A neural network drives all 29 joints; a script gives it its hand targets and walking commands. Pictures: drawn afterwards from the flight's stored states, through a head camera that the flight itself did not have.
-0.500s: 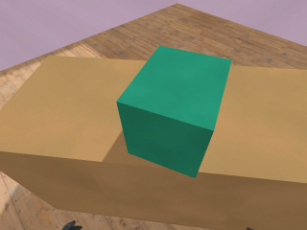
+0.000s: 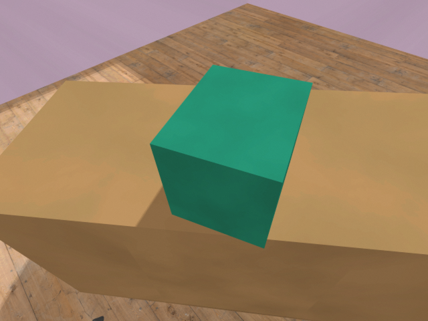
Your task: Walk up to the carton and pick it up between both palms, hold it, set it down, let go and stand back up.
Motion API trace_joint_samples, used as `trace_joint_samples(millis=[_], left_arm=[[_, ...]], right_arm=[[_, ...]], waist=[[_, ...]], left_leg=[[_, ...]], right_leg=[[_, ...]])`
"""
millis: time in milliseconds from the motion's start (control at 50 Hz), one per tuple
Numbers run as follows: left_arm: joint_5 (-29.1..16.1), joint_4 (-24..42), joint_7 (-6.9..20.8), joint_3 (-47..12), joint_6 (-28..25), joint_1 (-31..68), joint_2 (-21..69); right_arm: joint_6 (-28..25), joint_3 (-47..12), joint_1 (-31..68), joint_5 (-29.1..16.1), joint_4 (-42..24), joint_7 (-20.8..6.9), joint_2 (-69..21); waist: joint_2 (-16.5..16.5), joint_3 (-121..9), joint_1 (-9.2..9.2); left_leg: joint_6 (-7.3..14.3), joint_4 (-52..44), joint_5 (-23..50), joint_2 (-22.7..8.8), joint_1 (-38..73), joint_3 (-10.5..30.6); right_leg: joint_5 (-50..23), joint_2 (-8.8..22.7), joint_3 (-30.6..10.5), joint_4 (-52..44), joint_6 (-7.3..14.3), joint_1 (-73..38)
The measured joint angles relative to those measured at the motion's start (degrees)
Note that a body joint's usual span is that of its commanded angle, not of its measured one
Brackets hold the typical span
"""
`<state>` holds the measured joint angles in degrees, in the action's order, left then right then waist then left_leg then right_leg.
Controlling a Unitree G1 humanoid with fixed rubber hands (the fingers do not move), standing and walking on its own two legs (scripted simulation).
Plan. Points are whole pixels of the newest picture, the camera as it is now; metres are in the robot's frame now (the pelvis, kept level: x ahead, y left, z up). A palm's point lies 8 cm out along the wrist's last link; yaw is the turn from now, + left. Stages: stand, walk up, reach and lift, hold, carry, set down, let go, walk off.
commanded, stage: stand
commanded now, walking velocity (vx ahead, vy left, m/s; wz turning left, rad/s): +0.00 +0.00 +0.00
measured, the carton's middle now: (237, 153) +0.44 -0.02 +0.07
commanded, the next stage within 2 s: none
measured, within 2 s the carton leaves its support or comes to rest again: neither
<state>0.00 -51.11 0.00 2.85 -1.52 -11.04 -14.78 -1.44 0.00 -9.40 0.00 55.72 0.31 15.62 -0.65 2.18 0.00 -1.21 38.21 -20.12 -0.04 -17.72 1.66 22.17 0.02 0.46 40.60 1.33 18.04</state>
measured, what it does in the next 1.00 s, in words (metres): stands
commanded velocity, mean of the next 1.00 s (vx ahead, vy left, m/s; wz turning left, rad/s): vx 0.00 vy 0.00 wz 0.00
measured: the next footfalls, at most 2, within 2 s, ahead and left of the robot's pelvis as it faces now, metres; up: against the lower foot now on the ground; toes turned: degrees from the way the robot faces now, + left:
none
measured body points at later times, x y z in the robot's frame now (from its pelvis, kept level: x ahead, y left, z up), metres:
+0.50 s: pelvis -0.01 +0.00 +0.01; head +0.01 -0.02 +0.46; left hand +0.09 +0.27 -0.11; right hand +0.07 -0.27 -0.14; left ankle +0.00 +0.14 -0.72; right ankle -0.01 -0.10 -0.72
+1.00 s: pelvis -0.03 +0.00 +0.01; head -0.01 -0.01 +0.46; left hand +0.05 +0.27 -0.11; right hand +0.04 -0.27 -0.13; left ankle +0.00 +0.14 -0.72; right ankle -0.01 -0.10 -0.72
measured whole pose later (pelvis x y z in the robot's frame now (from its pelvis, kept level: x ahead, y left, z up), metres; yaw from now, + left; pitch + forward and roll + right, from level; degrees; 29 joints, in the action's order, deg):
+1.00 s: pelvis -0.03 +0.00 +0.01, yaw +0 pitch +0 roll +1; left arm 0.0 -57.4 0.0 2.1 -2.1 -8.9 -14.8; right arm -1.5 0.0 -7.8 0.0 61.7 -0.2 15.9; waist -0.4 2.2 0.0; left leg -1.5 28.2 -11.7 0.0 -16.7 1.7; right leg 14.4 0.1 0.4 31.8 1.5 17.7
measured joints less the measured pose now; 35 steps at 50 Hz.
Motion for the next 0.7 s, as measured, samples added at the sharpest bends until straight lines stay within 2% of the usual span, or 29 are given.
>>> trace_joint_samples(millis=[700], left_arm=[[0.0, -5.0, 0.0, -0.4, -0.5, 2.1, 0.0]], right_arm=[[0.0, 0.0, 1.6, 0.0, 4.6, -0.2, 0.2]], waist=[[0.1, 0.0, 0.00]], left_leg=[[-0.3, -7.3, 6.2, 0.0, 0.6, 0.0]], right_leg=[[-5.6, 0.1, 0.0, -6.1, 0.2, 0.0]])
